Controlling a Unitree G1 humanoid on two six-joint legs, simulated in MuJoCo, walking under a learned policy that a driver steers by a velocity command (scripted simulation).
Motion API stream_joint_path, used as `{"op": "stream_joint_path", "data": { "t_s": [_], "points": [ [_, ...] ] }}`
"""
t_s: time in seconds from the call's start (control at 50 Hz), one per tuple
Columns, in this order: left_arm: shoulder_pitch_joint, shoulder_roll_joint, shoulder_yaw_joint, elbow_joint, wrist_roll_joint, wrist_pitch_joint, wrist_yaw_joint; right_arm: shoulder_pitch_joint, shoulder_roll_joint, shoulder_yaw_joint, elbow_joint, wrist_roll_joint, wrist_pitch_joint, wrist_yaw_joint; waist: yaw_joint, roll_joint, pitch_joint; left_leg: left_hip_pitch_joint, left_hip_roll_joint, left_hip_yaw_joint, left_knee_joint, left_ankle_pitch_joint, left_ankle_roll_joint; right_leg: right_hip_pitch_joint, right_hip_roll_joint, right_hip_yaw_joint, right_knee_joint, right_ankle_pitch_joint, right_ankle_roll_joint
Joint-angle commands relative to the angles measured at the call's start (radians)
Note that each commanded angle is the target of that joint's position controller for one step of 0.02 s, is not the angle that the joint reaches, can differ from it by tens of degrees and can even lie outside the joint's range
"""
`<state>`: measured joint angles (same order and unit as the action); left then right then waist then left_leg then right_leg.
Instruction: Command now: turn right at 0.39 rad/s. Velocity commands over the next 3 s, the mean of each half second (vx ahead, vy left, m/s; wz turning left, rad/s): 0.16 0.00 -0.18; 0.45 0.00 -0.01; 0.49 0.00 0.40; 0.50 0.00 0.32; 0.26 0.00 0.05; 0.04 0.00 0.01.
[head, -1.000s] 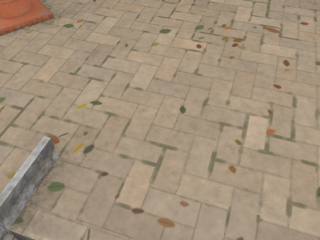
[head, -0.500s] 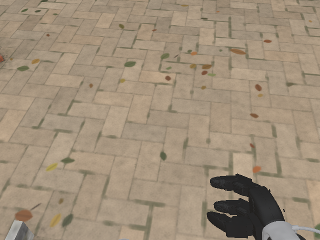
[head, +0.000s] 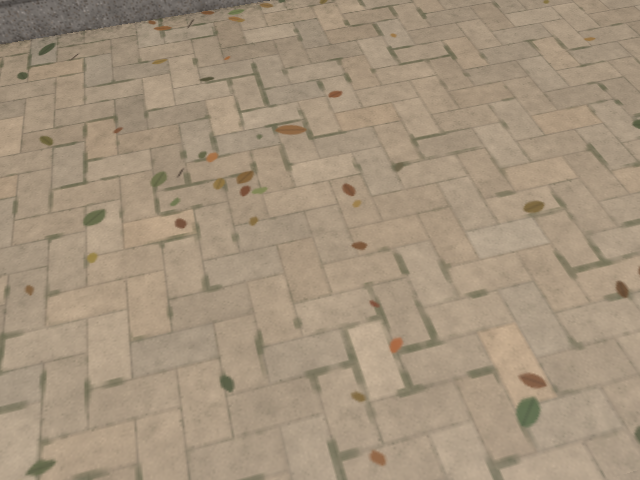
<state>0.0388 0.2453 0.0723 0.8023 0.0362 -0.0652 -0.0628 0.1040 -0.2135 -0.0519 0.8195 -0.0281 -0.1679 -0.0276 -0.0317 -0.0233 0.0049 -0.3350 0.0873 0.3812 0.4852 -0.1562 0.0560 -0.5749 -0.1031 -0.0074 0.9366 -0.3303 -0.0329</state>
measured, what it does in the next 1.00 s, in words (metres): walks ahead: right foot, then left foot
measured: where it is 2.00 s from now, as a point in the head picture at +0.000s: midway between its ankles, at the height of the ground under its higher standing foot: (325, 310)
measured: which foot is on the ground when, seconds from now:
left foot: down 0.00-0.08, up 0.10-0.42, down 0.44-0.98, up 1.00-1.00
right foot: up 0.00-0.04, down 0.06-0.44, up 0.46-0.92, down 0.94-1.00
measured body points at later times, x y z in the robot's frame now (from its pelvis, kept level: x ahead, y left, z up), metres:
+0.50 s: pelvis +0.06 +0.03 -0.01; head +0.07 +0.04 +0.44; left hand +0.23 +0.28 -0.13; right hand +0.02 -0.25 -0.13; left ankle +0.02 +0.12 -0.73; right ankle +0.06 -0.13 -0.70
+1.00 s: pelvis +0.34 -0.03 -0.02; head +0.35 -0.02 +0.43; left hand +0.64 +0.11 -0.07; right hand +0.14 -0.19 -0.14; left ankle +0.05 +0.12 -0.68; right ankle +0.40 -0.13 -0.73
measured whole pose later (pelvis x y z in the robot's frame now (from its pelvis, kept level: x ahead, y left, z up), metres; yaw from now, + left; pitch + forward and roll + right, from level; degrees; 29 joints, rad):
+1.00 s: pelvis +0.34 -0.03 -0.02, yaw -3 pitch +4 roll -2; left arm -0.16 0.15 0.02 0.74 0.03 -0.07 -0.04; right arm 0.68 -0.12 0.02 1.12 -0.09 -0.11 0.06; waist -0.10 0.01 -0.04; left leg 0.13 0.05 -0.04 0.60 -0.44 -0.02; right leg -0.51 0.01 -0.14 0.68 -0.23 -0.09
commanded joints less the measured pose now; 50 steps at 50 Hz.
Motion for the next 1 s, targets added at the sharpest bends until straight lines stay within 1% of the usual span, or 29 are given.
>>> {"op": "stream_joint_path", "data": {
  "t_s": [0.02, 0.04, 0.06, 0.08, 0.1, 0.12, 0.14, 0.18, 0.2, 0.24, 0.3, 0.32, 0.36, 0.38, 0.44, 0.46, 0.48, 0.5, 0.54, 0.58, 0.62, 0.74, 0.82, 0.86, 0.92, 0.94, 0.96, 0.98, 1.0],
  "points": [
    [0.022, 0.075, 0.041, -0.042, -0.009, -0.004, -0.006, -0.138, -0.127, -0.025, -0.1, 0.017, 0.018, 0.015, 0.064, 0.013, -0.07, 0.127, 0.178, -0.213, -0.179, -0.262, 0.103, 0.158, 0.029, -0.038, -0.354, 0.039, -0.011],
    [0.049, 0.082, 0.053, -0.016, -0.017, -0.014, -0.012, -0.143, -0.108, -0.012, -0.088, 0.032, 0.045, 0.029, 0.076, -0.019, -0.069, 0.103, 0.147, -0.191, -0.103, -0.305, 0.09, 0.268, 0.063, -0.068, -0.528, 0.186, -0.009],
    [0.107, 0.106, 0.073, 0.016, -0.01, -0.023, -0.011, -0.119, -0.071, 0.002, -0.073, 0.023, 0.069, 0.049, 0.074, -0.021, -0.093, 0.037, 0.121, -0.188, 0.004, -0.337, 0.061, 0.41, 0.076, -0.028, -0.579, 0.199, -0.004],
    [0.067, 0.223, 0.114, -0.01, -0.031, -0.04, 0.029, -0.06, -0.038, 0.0, -0.115, 0.025, 0.055, 0.059, 0.045, -0.195, -0.099, -0.109, 0.042, -0.139, 0.066, -0.259, 0.009, 0.451, -0.019, 0.118, -0.517, 0.087, -0.123],
    [0.124, 0.232, 0.121, 0.013, -0.042, -0.042, 0.052, -0.142, -0.058, 0.003, -0.124, 0.029, 0.041, 0.067, 0.122, -0.141, -0.041, -0.19, 0.009, -0.149, 0.151, -0.25, -0.028, 0.415, -0.077, 0.273, -0.597, -0.068, -0.185],
    [0.129, 0.229, 0.121, 0.027, -0.038, -0.05, 0.063, -0.164, -0.058, 0.005, -0.132, 0.019, 0.037, 0.071, 0.133, -0.14, -0.052, -0.256, 0.004, -0.207, 0.281, -0.262, -0.05, 0.453, -0.107, 0.339, -0.632, -0.084, -0.202],
    [0.072, 0.181, 0.093, 0.015, -0.015, -0.056, 0.064, -0.139, -0.046, 0.011, -0.115, 0.01, 0.04, 0.076, 0.116, -0.154, -0.106, -0.328, 0.017, -0.308, 0.478, -0.321, -0.063, 0.494, -0.153, 0.412, -0.644, 0.0, -0.223],
    [-0.039, 0.099, 0.047, -0.007, -0.018, -0.061, 0.059, -0.042, -0.088, 0.004, -0.065, 0.002, 0.045, 0.095, 0.062, -0.035, -0.117, -0.378, 0.028, -0.473, 0.746, -0.29, -0.065, 0.428, -0.188, 0.435, -0.636, 0.084, -0.215],
    [-0.043, 0.101, 0.037, -0.007, -0.022, -0.051, 0.06, 0.013, -0.113, -0.005, -0.043, -0.006, 0.048, 0.101, 0.045, -0.014, -0.109, -0.349, 0.012, -0.478, 0.807, -0.269, -0.077, 0.374, -0.17, 0.402, -0.659, 0.041, -0.21],
    [0.039, 0.173, 0.057, 0.025, -0.001, -0.033, 0.071, 0.111, -0.166, -0.024, -0.009, -0.014, 0.049, 0.102, 0.046, -0.027, -0.046, -0.358, -0.037, -0.442, 0.886, -0.277, -0.1, 0.35, -0.162, 0.381, -0.74, -0.063, -0.222],
    [0.13, 0.142, 0.044, 0.065, 0.024, -0.025, 0.086, 0.012, -0.121, -0.004, -0.045, -0.021, 0.051, 0.071, 0.078, 0.021, -0.103, -0.453, -0.017, -0.48, 0.627, -0.239, -0.127, 0.606, -0.145, 0.331, -0.698, 0.009, -0.202],
    [0.054, 0.14, 0.045, 0.049, 0.029, -0.034, 0.077, 0.086, -0.097, 0.002, -0.016, -0.025, 0.059, 0.064, 0.021, -0.032, -0.075, -0.301, 0.007, -0.471, 0.519, -0.211, -0.115, 0.512, -0.124, 0.277, -0.731, 0.072, -0.153],
    [-0.117, 0.155, 0.04, -0.028, 0.006, -0.047, 0.058, 0.324, -0.125, -0.023, 0.083, -0.042, 0.075, 0.077, -0.077, -0.088, -0.053, 0.142, -0.065, -0.327, 0.473, -0.231, -0.115, 0.156, -0.015, 0.124, -0.739, 0.086, -0.094],
    [-0.143, 0.162, 0.038, -0.042, 0.008, -0.048, 0.055, 0.413, -0.141, -0.028, 0.109, -0.04, 0.077, 0.086, -0.095, -0.066, -0.044, 0.216, -0.062, -0.342, 0.41, -0.213, -0.11, 0.105, -0.023, 0.119, -0.69, 0.013, -0.089],
    [-0.108, 0.13, 0.027, -0.054, -0.034, -0.015, 0.055, 0.56, -0.107, -0.028, 0.183, -0.062, 0.038, 0.079, -0.113, 0.126, -0.006, 0.411, -0.056, -0.335, -0.104, -0.193, -0.029, 0.045, 0.062, 0.109, -0.283, -0.165, -0.106],
    [0.011, 0.022, -0.005, 0.005, 0.005, -0.014, 0.032, 0.589, -0.153, -0.035, 0.162, -0.031, 0.016, 0.073, -0.092, 0.235, -0.052, 0.559, 0.123, -0.669, -0.049, -0.271, 0.144, -0.232, 0.156, 0.099, 0.082, -0.145, -0.066],
    [0.007, -0.021, -0.014, -0.051, 0.033, -0.029, 0.016, 0.455, -0.227, -0.034, 0.086, -0.033, 0.01, 0.084, -0.081, 0.317, 0.034, 0.442, 0.242, -1.146, -0.272, -0.653, 0.351, -0.487, 0.248, 0.27, 0.158, -0.089, -0.074],
    [-0.057, 0.004, -0.022, -0.037, 0.015, -0.039, 0.024, 0.325, -0.207, -0.033, 0.063, -0.06, 0.027, 0.076, -0.059, 0.171, 0.173, 0.295, 0.292, -1.202, -0.328, -0.621, 0.356, -0.56, 0.194, 0.35, 0.265, 0.092, -0.08],
    [-0.056, 0.067, -0.011, -0.015, -0.008, -0.056, 0.055, 0.335, -0.094, 0.006, 0.062, -0.068, 0.038, 0.065, -0.021, 0.04, 0.058, 0.289, 0.244, -1.002, -0.304, -0.321, 0.298, -0.514, 0.138, 0.29, 0.351, 0.221, -0.083],
    [-0.034, 0.079, -0.02, -0.002, 0.018, -0.051, 0.06, 0.289, -0.041, 0.037, 0.046, -0.076, 0.039, 0.06, 0.019, 0.066, 0.071, 0.262, 0.208, -0.846, -0.316, -0.161, 0.247, -0.491, 0.087, 0.247, 0.388, 0.261, -0.073],
    [-0.085, 0.062, -0.031, -0.025, 0.033, -0.041, 0.035, 0.349, -0.016, 0.055, 0.074, -0.071, 0.031, 0.061, -0.006, 0.087, 0.071, 0.253, 0.145, -0.683, -0.324, -0.028, 0.196, -0.444, 0.075, 0.148, 0.366, 0.327, -0.045],
    [-0.339, -0.037, -0.067, -0.145, 0.041, -0.021, -0.03, 0.667, -0.015, 0.094, 0.217, -0.074, 0.021, 0.087, -0.117, 0.127, 0.096, 0.36, 0.121, -0.516, -0.338, 0.335, 0.177, -0.388, 0.028, -0.065, 0.045, 0.445, -0.028],
    [-0.431, -0.06, -0.055, -0.192, 0.019, 0.015, -0.036, 0.714, -0.003, 0.091, 0.263, -0.037, 0.027, 0.109, -0.11, 0.132, 0.131, 0.396, 0.144, -0.475, -0.403, 0.397, 0.173, -0.219, 0.062, -0.111, -0.163, 0.386, -0.011],
    [-0.42, -0.044, -0.045, -0.189, 0.011, 0.027, -0.03, 0.651, -0.053, 0.07, 0.25, -0.025, 0.032, 0.107, -0.065, 0.142, 0.129, 0.441, 0.166, -0.444, -0.378, 0.549, 0.149, -0.12, 0.095, -0.116, -0.239, 0.291, -0.013],
    [-0.335, -0.014, -0.028, -0.167, -0.018, 0.015, -0.006, 0.645, -0.091, 0.04, 0.288, -0.04, 0.041, 0.089, 0.039, 0.187, 0.038, 0.501, 0.185, -0.384, -0.216, 1.158, 0.075, 0.149, 0.154, -0.165, -0.342, 0.236, -0.075],
    [-0.209, 0.015, -0.017, -0.128, -0.035, -0.001, 0.014, 0.642, -0.125, 0.024, 0.287, -0.053, 0.038, 0.085, 0.069, 0.212, -0.058, 0.395, 0.159, -0.388, -0.115, 1.255, 0.021, 0.4, 0.164, -0.146, -0.268, 0.331, -0.12],
    [0.005, 0.056, -0.004, -0.087, -0.031, -0.006, 0.035, 0.602, -0.109, 0.021, 0.253, -0.054, 0.031, 0.069, 0.141, 0.118, -0.216, 0.22, 0.109, -0.386, 0.134, 1.079, -0.032, 0.731, 0.069, -0.067, -0.202, 0.559, -0.206],
    [0.214, 0.08, -0.006, -0.023, -0.014, -0.025, 0.045, 0.777, 0.055, 0.076, 0.24, -0.081, 0.034, 0.065, 0.129, -0.11, -0.514, -0.195, -0.028, -0.448, 0.419, 0.398, -0.116, 1.353, -0.155, 0.267, -0.203, 0.77, -0.423],
    [0.464, 0.04, -0.005, 0.07, 0.032, -0.014, 0.055, 0.638, 0.047, 0.059, 0.239, -0.064, 0.046, 0.098, 0.213, -0.106, -0.503, -0.278, -0.154, -0.447, 0.817, -0.363, -0.106, 1.299, -0.282, 0.5, -0.401, 0.739, -0.436]
  ]
}}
